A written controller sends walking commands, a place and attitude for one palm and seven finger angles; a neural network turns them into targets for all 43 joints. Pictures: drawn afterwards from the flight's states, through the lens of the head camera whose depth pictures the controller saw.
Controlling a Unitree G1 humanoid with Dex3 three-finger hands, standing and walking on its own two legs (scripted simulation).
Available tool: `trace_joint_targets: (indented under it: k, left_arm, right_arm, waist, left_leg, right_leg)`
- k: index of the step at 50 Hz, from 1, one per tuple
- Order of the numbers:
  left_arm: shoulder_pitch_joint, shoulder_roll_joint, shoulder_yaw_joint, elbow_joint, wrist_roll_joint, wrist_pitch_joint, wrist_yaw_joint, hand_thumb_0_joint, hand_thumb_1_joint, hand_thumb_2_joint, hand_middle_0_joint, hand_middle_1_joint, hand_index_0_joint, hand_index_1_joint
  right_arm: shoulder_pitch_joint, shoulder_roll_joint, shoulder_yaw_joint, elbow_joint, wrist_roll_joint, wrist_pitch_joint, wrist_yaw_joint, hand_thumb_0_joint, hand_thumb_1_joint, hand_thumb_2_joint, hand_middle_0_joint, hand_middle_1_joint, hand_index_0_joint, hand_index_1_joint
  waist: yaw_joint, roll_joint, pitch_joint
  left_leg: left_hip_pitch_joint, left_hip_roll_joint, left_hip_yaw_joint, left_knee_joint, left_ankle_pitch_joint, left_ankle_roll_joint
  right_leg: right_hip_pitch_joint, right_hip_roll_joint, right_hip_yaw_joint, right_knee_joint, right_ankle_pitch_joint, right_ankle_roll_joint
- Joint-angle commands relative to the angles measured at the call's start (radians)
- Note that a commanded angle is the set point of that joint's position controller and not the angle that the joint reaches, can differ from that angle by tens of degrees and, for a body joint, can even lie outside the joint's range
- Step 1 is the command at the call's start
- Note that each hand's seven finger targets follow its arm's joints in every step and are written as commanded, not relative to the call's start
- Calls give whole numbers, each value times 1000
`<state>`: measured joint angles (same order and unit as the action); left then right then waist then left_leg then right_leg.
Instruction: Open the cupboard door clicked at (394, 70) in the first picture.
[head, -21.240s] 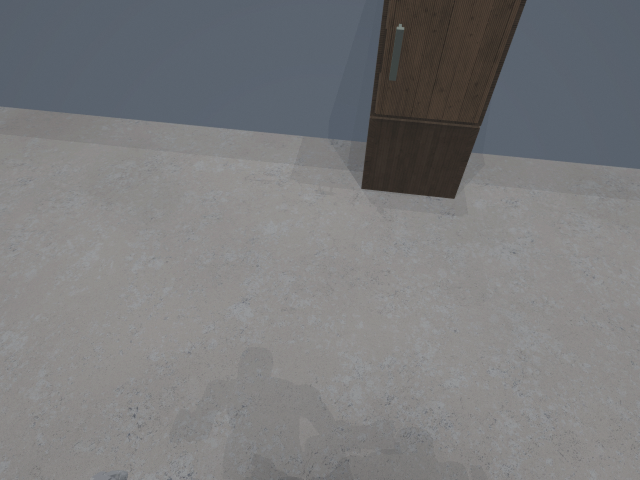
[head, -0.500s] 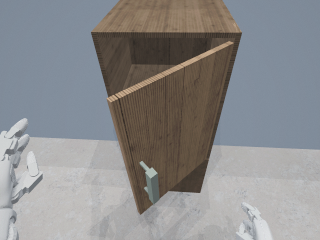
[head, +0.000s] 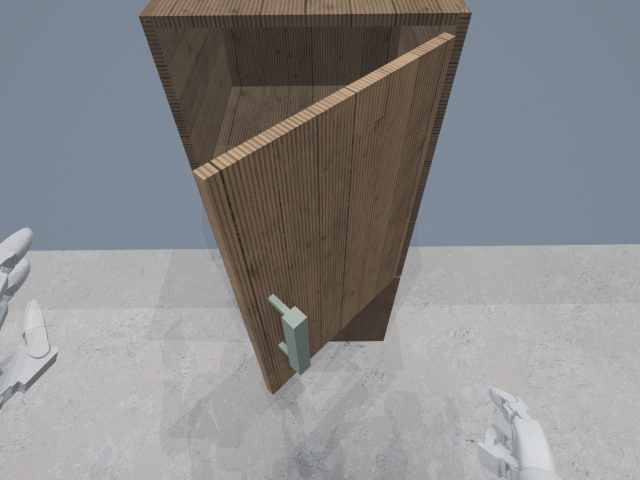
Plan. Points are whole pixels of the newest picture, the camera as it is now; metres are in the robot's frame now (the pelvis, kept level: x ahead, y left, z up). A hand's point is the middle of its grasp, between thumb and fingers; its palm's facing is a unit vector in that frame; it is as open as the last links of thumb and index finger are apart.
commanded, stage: step back with the hand held close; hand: left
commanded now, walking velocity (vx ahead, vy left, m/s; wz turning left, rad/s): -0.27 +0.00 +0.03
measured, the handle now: (288, 335) +0.34 +0.08 -0.09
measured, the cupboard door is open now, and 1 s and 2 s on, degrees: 45 45 45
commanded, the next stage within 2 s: stop stepping back and stand still in 0.94 s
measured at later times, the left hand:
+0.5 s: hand out of the picture +0.10 +0.28 +0.15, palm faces +0.48 -0.75 -0.45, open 7.4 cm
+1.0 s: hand out of the picture +0.06 +0.25 +0.16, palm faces +0.35 -0.82 -0.45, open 7.4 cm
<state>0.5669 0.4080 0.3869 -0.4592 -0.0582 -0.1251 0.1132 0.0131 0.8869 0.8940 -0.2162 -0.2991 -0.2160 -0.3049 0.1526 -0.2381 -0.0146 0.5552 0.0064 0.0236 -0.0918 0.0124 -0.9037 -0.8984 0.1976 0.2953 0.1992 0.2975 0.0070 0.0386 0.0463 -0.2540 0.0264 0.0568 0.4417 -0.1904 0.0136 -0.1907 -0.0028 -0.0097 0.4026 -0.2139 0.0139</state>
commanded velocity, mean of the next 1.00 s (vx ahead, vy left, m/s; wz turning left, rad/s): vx -0.35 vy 0.00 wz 0.00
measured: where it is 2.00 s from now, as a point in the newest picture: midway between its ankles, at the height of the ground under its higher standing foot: outside the picture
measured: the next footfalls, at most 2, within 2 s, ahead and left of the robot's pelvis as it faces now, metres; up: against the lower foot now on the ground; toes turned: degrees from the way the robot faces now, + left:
right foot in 0.84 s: -0.20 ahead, -0.11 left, +0.00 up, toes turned +1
left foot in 0.98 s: -0.05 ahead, +0.09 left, +0.00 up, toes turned -1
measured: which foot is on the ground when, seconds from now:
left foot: down 0.00-0.84, up 0.86-0.96, down 0.98-1.00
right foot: down 0.00-0.58, up 0.60-0.82, down 0.84-1.00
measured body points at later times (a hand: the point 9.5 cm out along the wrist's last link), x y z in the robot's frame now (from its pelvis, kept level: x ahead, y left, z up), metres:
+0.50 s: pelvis -0.08 +0.01 -0.02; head -0.06 +0.02 +0.43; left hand +0.07 +0.32 +0.17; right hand +0.10 -0.22 -0.10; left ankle +0.02 +0.11 -0.74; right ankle +0.00 -0.12 -0.74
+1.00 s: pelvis -0.16 +0.01 -0.01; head -0.13 +0.03 +0.44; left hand +0.04 +0.30 +0.18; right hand +0.01 -0.23 -0.09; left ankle -0.09 +0.09 -0.74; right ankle -0.23 -0.11 -0.74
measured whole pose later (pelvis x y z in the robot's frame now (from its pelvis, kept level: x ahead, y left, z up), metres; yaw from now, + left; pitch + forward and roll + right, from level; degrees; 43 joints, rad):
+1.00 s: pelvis -0.16 +0.01 -0.01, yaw -2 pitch +3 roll -2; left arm 0.51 0.44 0.41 -0.56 -0.05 -0.20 0.13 0.01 0.88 0.89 -0.22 -0.30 -0.22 -0.31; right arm 0.16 -0.19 0.03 0.65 -0.01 -0.07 -0.08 0.01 -0.90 -0.90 0.20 0.30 0.20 0.30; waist 0.02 -0.03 0.01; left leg -0.41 -0.01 0.03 0.54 -0.10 0.02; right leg -0.21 0.04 0.02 0.58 -0.37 0.00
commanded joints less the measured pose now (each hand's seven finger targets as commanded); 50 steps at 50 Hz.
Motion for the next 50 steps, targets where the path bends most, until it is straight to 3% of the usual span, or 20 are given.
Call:
trace_joint_targets:
  k: [1,15,18,22,24,27,29,30,32,36,39,40,41,42,43,45,47,48,49,50]
  left_arm:
    - [-3,190,159,-222,-5,-75,42,0,900,900,-200,-300,-200,-300]
    - [-28,171,196,-247,37,-142,49,0,900,900,-200,-300,-200,-300]
    - [-46,169,191,-268,35,-149,47,0,900,900,-200,-300,-200,-300]
    - [-87,173,151,-294,22,-151,59,0,900,900,-200,-300,-200,-300]
    - [-107,178,139,-288,20,-147,75,0,900,900,-200,-300,-200,-300]
    - [-126,210,166,-296,15,-153,81,0,900,900,-200,-300,-200,-300]
    - [-94,207,200,-329,24,-166,75,0,900,900,-200,-300,-200,-300]
    - [-95,209,223,-341,31,-170,70,0,900,900,-200,-300,-200,-300]
    - [-70,217,232,-319,21,-172,66,0,900,900,-200,-300,-200,-300]
    - [17,161,162,-289,-18,-143,63,0,900,900,-200,-300,-200,-300]
    - [-40,169,133,-304,-27,-149,48,0,900,900,-200,-300,-200,-300]
    - [-55,206,150,-300,-22,-160,44,0,900,900,-200,-300,-200,-300]
    - [-88,242,160,-302,-15,-168,46,0,900,900,-200,-300,-200,-300]
    - [-142,283,182,-312,-7,-177,59,0,900,900,-200,-300,-200,-300]
    - [-203,270,151,-320,8,-179,61,0,900,900,-200,-300,-200,-300]
    - [-148,251,158,-281,20,-140,53,0,900,900,-200,-300,-200,-300]
    - [-133,249,171,-283,10,-125,45,0,900,900,-200,-300,-200,-300]
    - [-121,266,184,-300,3,-125,41,0,900,900,-200,-300,-200,-300]
    - [-117,262,188,-323,-13,-140,34,0,900,900,-200,-300,-200,-300]
    - [-61,225,172,-249,-17,-147,24,0,900,900,-200,-300,-200,-300]
  right_arm:
    - [-90,-103,-40,-170,4,-50,-8,0,-900,-900,200,300,200,300]
    - [-67,-128,-46,-179,0,-125,-2,0,-900,-900,200,300,200,300]
    - [-47,-124,-48,-167,-5,-145,3,0,-900,-900,200,300,200,300]
    - [-12,-102,-45,-115,-13,-152,12,0,-900,-900,200,300,200,300]
    - [-4,-91,-44,-87,-12,-142,13,0,-900,-900,200,300,200,300]
    - [-30,-104,-40,-91,-9,-131,2,0,-900,-900,200,300,200,300]
    - [-74,-127,-37,-119,-15,-148,-7,0,-900,-900,200,300,200,300]
    - [-77,-115,-46,-122,-22,-159,-6,0,-900,-900,200,300,200,300]
    - [-64,-95,-63,-99,-26,-178,17,0,-900,-900,200,300,200,300]
    - [-72,-87,-47,-70,-24,-187,45,0,-900,-900,200,300,200,300]
    - [-48,-87,-42,-39,-33,-184,47,0,-900,-900,200,300,200,300]
    - [-37,-81,-44,-33,-32,-173,47,0,-900,-900,200,300,200,300]
    - [-35,-71,-41,-28,-29,-155,45,0,-900,-900,200,300,200,300]
    - [-58,-67,-31,-23,-36,-156,40,0,-900,-900,200,300,200,300]
    - [-76,-68,-27,-12,-36,-170,33,0,-900,-900,200,300,200,300]
    - [-94,-55,-15,-57,-15,-159,14,0,-900,-900,200,300,200,300]
    - [-106,-71,7,-63,-7,-138,-12,0,-900,-900,200,300,200,300]
    - [-120,-103,-13,-73,1,-138,-16,0,-900,-900,200,300,200,300]
    - [-82,-105,-24,-67,-2,-153,4,0,-900,-900,200,300,200,300]
    - [-53,-105,-41,-59,-7,-171,27,0,-900,-900,200,300,200,300]
  waist:
    - [3,18,-191]
    - [3,129,-104]
    - [-5,70,-109]
    - [-23,-125,-97]
    - [-35,-156,-112]
    - [-33,-38,-78]
    - [-14,284,-97]
    - [-2,320,-151]
    - [-2,162,-186]
    - [-2,205,-176]
    - [-4,198,-177]
    - [-12,74,-172]
    - [-19,-98,-158]
    - [-6,-170,-150]
    - [2,-186,-170]
    - [-11,-231,-124]
    - [-19,-48,-118]
    - [-9,86,-162]
    - [13,160,-274]
    - [21,144,-313]
  left_leg:
    - [65,39,-31,-30,246,12]
    - [-473,145,-188,-205,-492,91]
    - [-445,103,-160,-113,-478,74]
    - [-78,-39,-43,218,-243,-10]
    - [34,-57,-35,291,-167,-21]
    - [-25,0,-125,77,-242,2]
    - [-380,200,-395,-301,-589,81]
    - [-476,287,-498,-394,-643,136]
    - [-298,285,-419,-299,-409,151]
    - [-193,210,-257,-287,-310,87]
    - [-91,173,-196,-235,-220,7]
    - [-20,134,-138,-87,-130,-25]
    - [45,57,-89,187,-79,-53]
    - [32,-6,-61,413,-124,-70]
    - [-11,-61,-54,533,-212,-72]
    - [-142,-34,-55,376,-166,-41]
    - [-41,-55,-14,7,203,-34]
    - [127,58,-112,-59,711,2]
    - [301,201,-234,-81,1036,68]
    - [322,282,-288,-97,1017,106]
  right_leg:
    - [32,-26,13,-4,322,8]
    - [231,57,14,239,11,18]
    - [155,33,66,177,-53,1]
    - [-283,-124,234,-124,-268,-78]
    - [-371,-169,211,-148,-208,-99]
    - [-343,-70,97,-51,-255,-37]
    - [-10,90,-3,335,-204,16]
    - [114,132,2,585,-179,14]
    - [-34,118,52,718,-268,-5]
    - [-31,103,-26,442,-340,-30]
    - [3,67,-22,22,-285,-60]
    - [-69,-30,91,-147,-242,-93]
    - [-242,-204,328,-248,-212,-157]
    - [-313,-343,378,-277,1,-197]
    - [-284,-327,296,-200,220,-218]
    - [-68,-215,133,-12,674,-130]
    - [3,-82,31,146,771,-37]
    - [-82,-7,-17,246,519,19]
    - [-149,59,23,386,-37,10]
    - [-184,81,72,510,-357,-6]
